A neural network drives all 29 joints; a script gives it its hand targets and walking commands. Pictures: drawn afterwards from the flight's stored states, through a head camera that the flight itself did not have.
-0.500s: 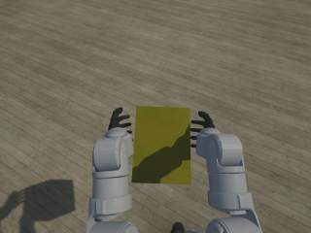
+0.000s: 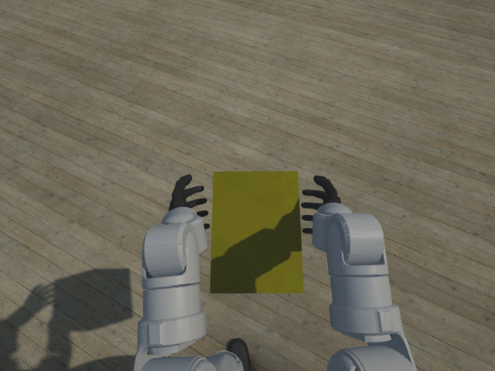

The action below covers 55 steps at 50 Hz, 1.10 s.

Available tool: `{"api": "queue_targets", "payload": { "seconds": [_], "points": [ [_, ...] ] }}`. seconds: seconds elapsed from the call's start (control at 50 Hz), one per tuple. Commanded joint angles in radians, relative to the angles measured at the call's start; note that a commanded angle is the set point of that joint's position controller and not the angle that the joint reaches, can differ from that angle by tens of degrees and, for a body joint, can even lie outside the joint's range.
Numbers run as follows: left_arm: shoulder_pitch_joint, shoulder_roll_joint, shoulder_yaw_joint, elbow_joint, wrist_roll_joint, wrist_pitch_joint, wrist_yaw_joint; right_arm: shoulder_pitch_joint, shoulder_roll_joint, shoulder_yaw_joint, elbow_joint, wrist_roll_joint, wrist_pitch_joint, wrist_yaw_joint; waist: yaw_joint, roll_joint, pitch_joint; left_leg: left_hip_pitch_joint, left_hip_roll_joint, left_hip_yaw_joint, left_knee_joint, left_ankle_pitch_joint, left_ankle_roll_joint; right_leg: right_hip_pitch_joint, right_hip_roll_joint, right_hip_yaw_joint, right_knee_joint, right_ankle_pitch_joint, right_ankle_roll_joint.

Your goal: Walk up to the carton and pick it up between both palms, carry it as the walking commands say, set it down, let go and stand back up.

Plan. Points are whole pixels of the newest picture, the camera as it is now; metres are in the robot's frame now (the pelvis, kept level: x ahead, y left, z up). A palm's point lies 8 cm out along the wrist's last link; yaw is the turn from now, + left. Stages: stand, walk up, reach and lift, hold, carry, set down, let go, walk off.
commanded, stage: carry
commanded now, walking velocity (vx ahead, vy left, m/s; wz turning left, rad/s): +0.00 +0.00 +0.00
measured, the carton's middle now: (255, 234) +0.36 +0.02 -0.07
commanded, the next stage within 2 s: none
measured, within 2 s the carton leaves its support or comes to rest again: neither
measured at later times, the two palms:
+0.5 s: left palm (179, 186) +0.36 +0.13 +0.11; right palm (337, 191) +0.35 -0.10 +0.10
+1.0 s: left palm (199, 210) +0.33 +0.10 +0.08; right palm (353, 215) +0.33 -0.12 +0.07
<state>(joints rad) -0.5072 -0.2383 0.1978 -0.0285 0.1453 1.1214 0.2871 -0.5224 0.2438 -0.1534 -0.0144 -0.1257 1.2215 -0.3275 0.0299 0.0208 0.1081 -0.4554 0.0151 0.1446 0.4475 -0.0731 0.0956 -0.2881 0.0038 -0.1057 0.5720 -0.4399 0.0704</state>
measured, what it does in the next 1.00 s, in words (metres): steps on the spot: right foot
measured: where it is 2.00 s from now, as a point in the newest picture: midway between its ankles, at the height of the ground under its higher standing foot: outside the picture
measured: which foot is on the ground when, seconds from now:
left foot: down 0.00-1.00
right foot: up 0.00-0.02, down 0.04-1.00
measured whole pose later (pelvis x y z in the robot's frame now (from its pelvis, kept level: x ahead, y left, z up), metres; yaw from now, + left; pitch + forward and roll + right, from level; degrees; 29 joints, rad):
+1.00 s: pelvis +0.02 -0.02 +0.00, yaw +1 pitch +2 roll +0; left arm -0.49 -0.23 0.24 0.21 0.19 1.06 0.25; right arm -0.48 0.23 -0.16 0.24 -0.16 1.11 -0.28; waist -0.02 0.00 -0.08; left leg -0.39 0.00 0.14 0.48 -0.12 0.07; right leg -0.20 -0.01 -0.15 0.53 -0.36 -0.04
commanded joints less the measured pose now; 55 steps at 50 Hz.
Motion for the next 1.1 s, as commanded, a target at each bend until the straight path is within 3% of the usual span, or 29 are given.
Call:
{"api": "queue_targets", "payload": {
  "seconds": [0.0, 0.04, 0.06, 0.1, 0.14, 0.2, 0.28, 0.34, 0.4, 0.44, 0.48, 0.52, 0.54, 0.58, 0.6, 0.66, 0.7, 0.74, 0.78, 0.8, 0.82, 0.84, 0.86, 0.88, 0.9, 0.94, 0.98, 1.02, 1.08],
  "points": [
    [-0.593, -1.093, -0.678, -0.239, -0.476, 0.030, -0.351, -0.724, 1.027, 0.586, -0.300, 0.451, -0.078, 0.371, -0.041, 0.004, -0.820, 0.515, 0.223, -0.230, -0.004, 0.558, 0.015, 0.260, -0.092, 0.056, -0.149, 0.344, -0.059],
    [-0.500, -1.086, -0.658, -0.146, -0.461, 0.046, -0.351, -0.610, 1.004, 0.573, -0.226, 0.432, -0.069, 0.369, -0.040, 0.030, -0.834, 0.531, 0.210, -0.213, -0.005, 0.517, 0.002, 0.246, -0.142, 0.091, -0.098, 0.403, -0.076],
    [-0.458, -1.074, -0.635, -0.079, -0.430, 0.059, -0.344, -0.637, 0.985, 0.572, -0.234, 0.431, -0.062, 0.373, -0.046, -0.035, -0.784, 0.538, 0.198, -0.220, -0.046, 0.435, 0.008, 0.204, -0.128, 0.055, -0.073, 0.325, -0.062],
    [-0.404, -1.055, -0.605, -0.023, -0.406, 0.072, -0.342, -0.612, 0.990, 0.552, -0.168, 0.421, -0.050, 0.374, -0.039, 0.019, -0.780, 0.520, 0.201, -0.228, -0.004, 0.625, 0.011, 0.233, -0.099, 0.026, -0.074, 0.326, -0.071],
    [-0.314, -1.074, -0.580, 0.068, -0.401, 0.090, -0.358, -0.626, 0.994, 0.585, -0.174, 0.434, -0.043, 0.366, -0.038, -0.036, -0.785, 0.516, 0.198, -0.206, 0.034, 0.669, 0.014, 0.253, -0.139, 0.046, -0.066, 0.462, -0.075],
    [-0.374, -1.112, -0.609, 0.103, -0.425, 0.099, -0.365, -0.560, 0.986, 0.558, -0.082, 0.393, -0.025, 0.381, -0.037, 0.012, -0.735, 0.541, 0.220, -0.214, 0.026, 0.831, 0.020, 0.175, -0.119, 0.030, -0.047, 0.350, -0.051],
    [-0.413, -1.057, -0.594, 0.129, -0.408, 0.090, -0.366, -0.550, 0.977, 0.550, 0.000, 0.400, -0.023, 0.397, -0.037, 0.048, -0.713, 0.495, 0.173, -0.177, 0.007, 0.664, 0.009, 0.181, -0.117, 0.027, -0.051, 0.323, -0.062],
    [-0.561, -1.072, -0.589, 0.043, -0.436, 0.087, -0.371, -0.651, 1.038, 0.552, -0.016, 0.425, -0.026, 0.394, -0.040, 0.010, -0.622, 0.426, 0.166, -0.169, -0.010, 0.499, 0.002, 0.187, -0.139, 0.024, -0.073, 0.368, -0.081],
    [-0.487, -1.061, -0.537, 0.173, -0.406, 0.098, -0.374, -0.585, 1.009, 0.515, 0.085, 0.381, -0.027, 0.384, -0.043, -0.104, -0.575, 0.321, 0.135, -0.174, 0.013, 0.258, 0.005, 0.230, -0.158, 0.021, -0.119, 0.446, -0.080],
    [-0.542, -1.086, -0.581, 0.127, -0.434, 0.091, -0.374, -0.614, 1.004, 0.531, 0.039, 0.401, -0.034, 0.392, -0.044, -0.006, -0.530, 0.345, 0.131, -0.175, -0.024, 0.231, -0.017, 0.133, -0.144, 0.035, -0.122, 0.260, -0.092],
    [-0.480, -1.077, -0.534, 0.206, -0.409, 0.093, -0.372, -0.639, 0.990, 0.535, 0.026, 0.407, -0.036, 0.391, -0.039, -0.023, -0.553, 0.365, 0.154, -0.199, -0.039, 0.220, 0.008, 0.144, -0.128, 0.036, -0.135, 0.198, -0.095],
    [-0.585, -1.063, -0.502, 0.223, -0.380, 0.062, -0.365, -0.693, 1.000, 0.488, 0.081, 0.400, -0.070, 0.397, -0.039, 0.097, -0.563, 0.342, 0.161, -0.235, -0.077, 0.136, 0.015, 0.149, -0.122, 0.047, -0.121, 0.117, -0.103],
    [-0.564, -1.045, -0.480, 0.267, -0.363, 0.053, -0.374, -0.637, 0.991, 0.458, 0.153, 0.370, -0.085, 0.395, -0.045, 0.029, -0.485, 0.270, 0.136, -0.193, -0.064, 0.094, -0.012, 0.144, -0.136, 0.043, -0.145, 0.171, -0.101],
    [-0.584, -1.074, -0.502, 0.243, -0.388, 0.028, -0.373, -0.655, 0.978, 0.456, 0.114, 0.372, -0.106, 0.402, -0.050, 0.082, -0.471, 0.277, 0.128, -0.222, -0.121, -0.120, -0.030, 0.074, -0.119, 0.053, -0.129, 0.062, -0.108],
    [-0.548, -1.077, -0.529, 0.162, -0.421, 0.046, -0.376, -0.782, 1.003, 0.570, -0.107, 0.462, -0.099, 0.395, -0.049, 0.020, -0.473, 0.239, 0.137, -0.232, -0.130, -0.225, -0.025, 0.080, -0.109, 0.047, -0.141, 0.030, -0.111],
    [-0.498, -1.048, -0.471, 0.229, -0.367, 0.054, -0.365, -0.687, 1.017, 0.540, 0.054, 0.424, -0.071, 0.393, -0.043, -0.053, -0.522, 0.256, 0.140, -0.215, -0.073, -0.032, -0.031, 0.139, -0.135, 0.053, -0.169, 0.138, -0.107],
    [-0.419, -1.037, -0.423, 0.326, -0.315, 0.020, -0.360, -0.697, 0.988, 0.513, 0.085, 0.393, -0.094, 0.392, -0.042, -0.125, -0.537, 0.272, 0.119, -0.172, -0.055, -0.111, -0.044, 0.092, -0.159, 0.107, -0.216, 0.038, -0.121],
    [-0.524, -1.063, -0.488, 0.181, -0.374, 0.009, -0.366, -0.694, 1.007, 0.551, -0.001, 0.429, -0.109, 0.391, -0.052, -0.057, -0.499, 0.263, 0.082, -0.157, -0.055, -0.089, -0.047, 0.072, -0.172, 0.108, -0.219, 0.013, -0.124],
    [-0.509, -1.051, -0.442, 0.236, -0.348, -0.002, -0.372, -0.728, 0.994, 0.517, 0.016, 0.400, -0.119, 0.382, -0.054, -0.053, -0.490, 0.276, 0.105, -0.168, -0.057, -0.042, -0.039, 0.102, -0.163, 0.076, -0.204, 0.103, -0.116],
    [-0.473, -0.992, -0.323, 0.438, -0.238, -0.057, -0.372, -0.605, 0.941, 0.360, 0.315, 0.267, -0.168, 0.394, -0.049, -0.039, -0.457, 0.287, 0.108, -0.154, -0.033, -0.017, -0.035, 0.053, -0.165, 0.088, -0.204, 0.143, -0.122],
    [-0.447, -1.001, -0.369, 0.398, -0.263, -0.066, -0.368, -0.649, 0.941, 0.406, 0.186, 0.317, -0.183, 0.391, -0.046, -0.009, -0.489, 0.286, 0.105, -0.165, -0.041, -0.069, -0.030, 0.035, -0.162, 0.093, -0.188, 0.074, -0.126],
    [-0.587, -1.028, -0.500, 0.145, -0.378, -0.053, -0.363, -0.714, 0.994, 0.508, 0.028, 0.417, -0.171, 0.392, -0.044, 0.041, -0.509, 0.290, 0.111, -0.175, -0.044, -0.059, -0.034, 0.025, -0.158, 0.094, -0.175, 0.091, -0.120],
    [-0.554, -1.047, -0.532, 0.095, -0.414, -0.038, -0.366, -0.665, 0.990, 0.536, -0.038, 0.427, -0.161, 0.389, -0.056, -0.013, -0.495, 0.280, 0.105, -0.164, -0.043, -0.089, -0.044, 0.046, -0.142, 0.077, -0.185, 0.043, -0.117],
    [-0.598, -1.058, -0.569, 0.039, -0.442, -0.032, -0.367, -0.625, 1.006, 0.555, -0.044, 0.422, -0.155, 0.387, -0.055, 0.020, -0.502, 0.283, 0.111, -0.180, -0.028, -0.065, -0.039, 0.058, -0.151, 0.097, -0.186, 0.090, -0.124],
    [-0.542, -1.001, -0.397, 0.300, -0.302, -0.073, -0.362, -0.581, 0.946, 0.381, 0.225, 0.289, -0.197, 0.383, -0.058, 0.018, -0.575, 0.309, 0.127, -0.197, -0.037, -0.013, -0.019, 0.108, -0.144, 0.080, -0.143, 0.119, -0.120],
    [-0.527, -0.976, -0.445, 0.217, -0.325, -0.083, -0.355, -0.567, 0.952, 0.432, 0.155, 0.307, -0.211, 0.373, -0.046, -0.065, -0.599, 0.315, 0.134, -0.185, 0.001, 0.103, -0.006, 0.112, -0.145, 0.088, -0.130, 0.248, -0.124],
    [-0.468, -1.029, -0.612, -0.034, -0.441, -0.039, -0.356, -0.643, 0.993, 0.606, -0.179, 0.452, -0.173, 0.376, -0.045, 0.029, -0.605, 0.352, 0.134, -0.168, 0.020, 0.188, -0.014, 0.085, -0.150, 0.078, -0.089, 0.303, -0.113],
    [-0.372, -0.939, -0.331, 0.475, -0.213, -0.103, -0.364, -0.463, 0.865, 0.304, 0.352, 0.189, -0.243, 0.372, -0.049, 0.045, -0.617, 0.318, 0.145, -0.186, 0.037, 0.257, 0.002, 0.145, -0.148, 0.074, -0.067, 0.307, -0.108],
    [-0.473, -1.004, -0.611, -0.033, -0.428, -0.096, -0.363, -0.602, 0.937, 0.581, -0.181, 0.415, -0.235, 0.376, -0.041, 0.005, -0.668, 0.343, 0.155, -0.160, 0.088, 0.379, 0.007, 0.187, -0.147, 0.073, -0.043, 0.468, -0.108]
  ]
}}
